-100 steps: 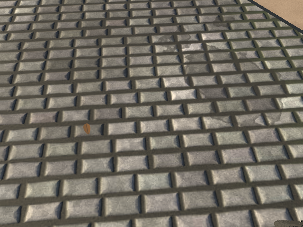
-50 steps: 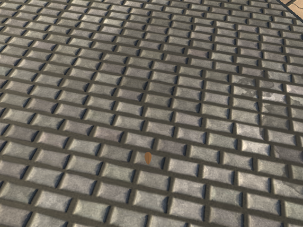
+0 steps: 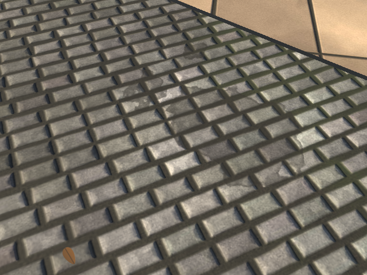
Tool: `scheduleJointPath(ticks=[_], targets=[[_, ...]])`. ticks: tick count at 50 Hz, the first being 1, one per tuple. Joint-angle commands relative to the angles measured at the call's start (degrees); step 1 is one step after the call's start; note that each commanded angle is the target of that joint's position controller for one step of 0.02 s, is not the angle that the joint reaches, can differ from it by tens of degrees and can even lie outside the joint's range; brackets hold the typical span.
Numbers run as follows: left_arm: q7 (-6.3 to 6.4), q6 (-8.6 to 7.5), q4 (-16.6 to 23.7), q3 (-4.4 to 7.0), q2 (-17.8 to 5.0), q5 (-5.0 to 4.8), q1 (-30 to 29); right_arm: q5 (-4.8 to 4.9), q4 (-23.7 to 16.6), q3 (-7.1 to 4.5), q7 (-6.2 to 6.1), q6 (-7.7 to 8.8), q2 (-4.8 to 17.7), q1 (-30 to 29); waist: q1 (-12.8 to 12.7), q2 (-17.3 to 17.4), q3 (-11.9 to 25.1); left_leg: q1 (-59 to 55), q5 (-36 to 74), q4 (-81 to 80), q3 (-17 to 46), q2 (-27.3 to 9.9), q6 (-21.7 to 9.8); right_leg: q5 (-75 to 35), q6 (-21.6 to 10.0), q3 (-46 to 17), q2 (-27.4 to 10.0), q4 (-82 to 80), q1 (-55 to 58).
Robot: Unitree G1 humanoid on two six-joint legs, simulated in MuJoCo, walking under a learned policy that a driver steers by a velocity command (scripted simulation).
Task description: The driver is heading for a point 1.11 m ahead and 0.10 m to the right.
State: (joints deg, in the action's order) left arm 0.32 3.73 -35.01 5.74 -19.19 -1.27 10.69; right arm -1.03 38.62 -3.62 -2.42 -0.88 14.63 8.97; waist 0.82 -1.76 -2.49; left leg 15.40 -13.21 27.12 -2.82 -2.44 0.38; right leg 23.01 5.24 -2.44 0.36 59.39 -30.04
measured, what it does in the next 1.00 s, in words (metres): steps on the spot: right foot, then left foot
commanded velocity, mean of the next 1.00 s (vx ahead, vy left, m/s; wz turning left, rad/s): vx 0.00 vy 0.00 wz -0.22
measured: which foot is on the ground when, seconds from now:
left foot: down 0.00-0.14, up 0.16-0.58, down 0.60-0.96, up 0.98-1.00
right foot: up 0.00-0.12, down 0.14-1.00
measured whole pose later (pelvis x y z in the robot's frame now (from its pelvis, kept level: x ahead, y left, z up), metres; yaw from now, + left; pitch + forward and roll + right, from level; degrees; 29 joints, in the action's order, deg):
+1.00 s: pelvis +0.01 -0.02 -0.01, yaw -8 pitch +0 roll -2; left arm 1.5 -0.3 -37.7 5.3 -16.1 1.0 11.4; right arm 1.0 34.4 -4.0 -0.4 -1.7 17.7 8.3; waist -0.2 2.1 -2.4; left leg 21.4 -21.7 42.2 9.0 4.0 0.0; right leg 17.0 -0.6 -0.1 2.3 32.7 -15.9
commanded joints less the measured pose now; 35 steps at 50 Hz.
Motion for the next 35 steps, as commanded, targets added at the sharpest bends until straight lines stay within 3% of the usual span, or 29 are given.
scheduleJointPath(ticks=[1, 4, 6, 7, 8, 9, 10, 11, 12, 13, 16, 19, 23, 25, 27, 28, 29, 30, 31, 32, 33, 35], targets=[[-0.71, -1.07, 6.9, -0.47, -1.7, 0.15, -5.2, 0.4, -3.1, -3.44, 0.1, 0.01, 12.0, -0.2, 2.2, 13.0, 7.0, -10.0, 21.7, -6.3, 7.9, -13.4, -12.5, 2.3, -0.3, 3.6, -1.4, -9.4, 0.4], [-1.23, -0.74, 6.7, 0.2, -3.3, -0.13, -3.2, 1.5, -2.6, -3.82, 0.6, 0.08, 13.0, -0.2, 1.5, 13.8, 7.4, -9.5, 21.7, -4.7, 7.2, -15.0, -11.8, -0.8, -2.2, 5.7, -0.6, -18.6, 6.1], [-1.26, -0.53, 5.2, 0.71, -3.2, 0.08, 1.0, 2.69, -2.1, -3.68, 0.72, 0.26, 12.3, -1.1, -1.3, 12.4, 7.7, -6.8, 18.8, 0.0, 4.4, -13.9, -8.5, -9.2, -5.3, 7.3, 1.1, -31.0, 14.2], [-0.72, -0.57, 4.7, 1.45, -4.8, 0.21, 3.0, 2.47, -0.7, -3.22, 0.92, 0.55, 10.3, 1.9, -1.7, 8.0, 8.2, -1.6, 12.8, 5.6, 1.0, -11.7, -4.6, -16.2, -7.3, 4.3, 0.9, -36.1, 21.8], [0.12, -0.86, 5.6, 2.99, -10.9, 0.17, 4.9, -0.03, -1.9, -2.21, 1.21, 0.75, 6.8, 2.3, -0.9, -7.3, 8.9, 12.9, -7.2, 21.8, -5.1, -5.8, 1.4, -34.8, -12.0, -13.9, -11.9, -38.1, 32.3], [-0.18, -1.8, 6.6, 3.29, -14.4, 2.3, 4.5, -0.7, -5.6, -1.72, 0.59, 1.14, 6.4, -3.9, -3.0, -17.5, 9.0, 25.3, -25.8, 33.9, -0.2, 1.9, 4.1, -42.9, -24.5, -29.3, -23.0, -38.3, 30.2], [-0.51, -2.94, 6.6, 2.33, -10.8, 2.97, 5.1, 0.06, -5.5, -2.6, 0.27, 1.16, 9.3, -6.5, -5.5, -10.1, 10.4, 25.4, -25.0, 41.2, 5.6, 0.7, 4.2, -40.1, -25.8, -26.7, -21.3, -39.1, 29.4], [-0.28, -3.55, 5.8, 1.53, -9.0, 2.61, 2.8, 0.72, -5.0, -2.86, 0.24, 0.96, 9.6, -6.0, -3.5, -7.8, 8.5, 25.5, -20.2, 42.5, 6.6, -0.1, 3.7, -37.2, -22.6, -21.4, -18.0, -38.3, 27.5], [0.14, -3.59, 6.0, 1.41, -8.1, 1.58, 0.0, 0.44, -3.7, -3.05, -0.12, 0.81, 9.3, -4.5, -2.0, -4.5, 7.8, 25.2, -15.6, 40.7, 7.0, -0.5, 3.8, -33.4, -19.5, -18.2, -14.6, -38.0, 26.3], [0.51, -3.35, 6.2, 1.02, -7.3, 0.63, -2.2, 0.02, -3.5, -3.23, -0.38, 0.63, 9.7, -4.0, -1.2, -4.8, 7.3, 24.7, -12.3, 39.2, 7.1, -0.6, 4.2, -33.7, -18.1, -17.0, -13.3, -37.8, 25.0], [1.25, -2.73, 6.3, 0.59, -6.9, 1.11, -2.9, 0.45, -2.7, -2.86, 0.14, 0.79, 8.0, -1.8, 0.0, -5.5, 9.1, 19.7, -7.4, 37.0, 6.1, 1.6, 5.3, -35.0, -18.1, -15.3, -10.6, -37.6, 22.0], [1.59, -2.48, 5.8, 0.91, -7.5, 0.87, -1.8, 0.59, -3.3, -2.17, 0.3, 0.89, 6.7, -3.8, -1.2, -5.7, 8.6, 18.3, -6.4, 27.6, 6.8, 2.6, 5.4, -28.7, -18.0, -17.7, -9.9, -37.5, 22.4], [1.41, -2.06, 5.8, 1.15, -8.3, 1.08, -2.5, 1.02, -3.5, -2.04, 0.93, 1.36, 7.0, -4.2, -1.8, -7.2, 8.0, 13.2, -7.9, 18.9, 7.6, 3.5, 4.6, -22.0, -18.3, -22.1, -9.9, -37.2, 20.0], [1.06, -1.89, 5.7, 0.89, -7.8, 1.16, -2.9, 1.34, -3.3, -2.08, 1.33, 1.66, 7.4, -3.7, -2.3, -7.8, 8.2, 9.7, -8.4, 15.7, 7.0, 3.5, 4.0, -23.2, -18.2, -23.4, -9.8, -36.2, 19.1], [0.87, -1.78, 5.2, -0.04, -6.0, 1.27, -3.6, 1.41, -2.9, -1.79, 1.95, 1.99, 6.9, -2.1, -1.8, -7.8, 9.0, 5.4, -6.7, 10.5, 6.1, 2.6, 3.3, -25.4, -17.5, -23.1, -9.8, -34.6, 19.0], [0.83, -1.81, 5.0, -0.9, -4.0, 1.23, -4.6, 1.23, -2.4, -1.4, 2.38, 2.25, 5.6, -0.6, -0.4, -7.0, 9.1, 0.4, -1.7, 3.6, 5.6, 2.1, 2.5, -24.7, -16.1, -21.8, -8.7, -33.5, 17.4], [0.75, -2.05, 4.0, -1.99, -1.2, 1.4, -3.5, 0.42, -2.2, -0.76, 2.78, 2.57, 4.1, -0.1, 0.5, -5.6, 9.0, -5.5, 6.7, -5.3, 6.0, 1.1, 1.5, -20.8, -13.5, -19.9, -7.0, -33.5, 15.3], [0.65, -2.62, 2.4, -2.67, 1.1, 2.64, 0.4, -0.81, -2.6, -0.67, 2.82, 2.75, 5.7, -0.5, -1.7, -0.3, 9.4, -10.4, 15.3, -6.6, 11.9, -4.1, -0.4, -12.4, -9.9, -15.8, -3.6, -30.4, 12.7], [0.44, -3.2, 1.6, -2.4, 0.5, 3.44, 5.6, -1.34, -3.5, -0.58, 2.7, 2.78, 8.2, -5.0, -7.7, 9.5, 7.8, -6.7, 19.1, -5.5, 17.8, -8.5, -5.5, -2.7, -6.6, -9.1, 1.4, -29.0, 12.7], [0.62, -3.47, 1.6, -2.09, -1.1, 4.0, 3.2, -0.91, -3.8, -0.16, 2.85, 2.73, 6.1, -7.2, -6.7, 12.3, 6.3, 1.0, 8.0, -7.6, 19.9, -8.9, -8.8, -4.5, -4.3, -7.5, 0.1, -32.3, 18.5], [0.75, -3.54, 1.1, -1.28, -3.8, 3.57, 0.2, -0.45, -4.3, -0.02, 2.99, 2.69, 5.5, -6.9, -4.3, 9.8, 4.1, 2.2, 0.1, -8.1, 17.5, -5.6, -6.8, -6.4, -4.1, -7.1, 0.6, -32.2, 19.0], [1.06, -3.35, 1.9, -1.02, -3.1, 3.11, -3.2, 0.58, -3.7, -0.69, 2.73, 2.82, 8.4, -4.6, -2.6, 9.4, 2.3, 3.2, -3.9, -7.8, 17.0, -3.7, -4.4, -8.6, -4.7, -6.2, 1.1, -31.0, 18.9]])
